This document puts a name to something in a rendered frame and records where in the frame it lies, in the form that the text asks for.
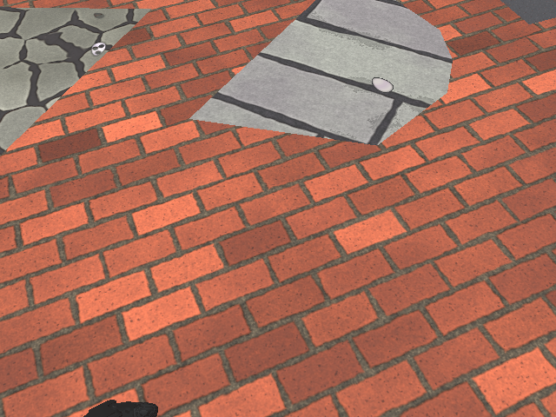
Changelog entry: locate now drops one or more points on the left robot hand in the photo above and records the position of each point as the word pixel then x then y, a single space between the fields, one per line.
pixel 124 409

